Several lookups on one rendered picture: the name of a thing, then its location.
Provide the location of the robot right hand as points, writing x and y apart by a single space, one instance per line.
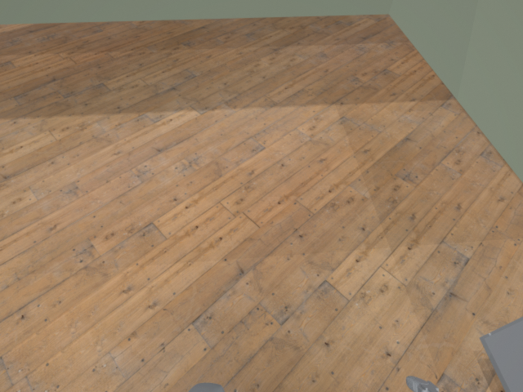
420 385

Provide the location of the fridge door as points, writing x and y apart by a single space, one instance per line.
507 348

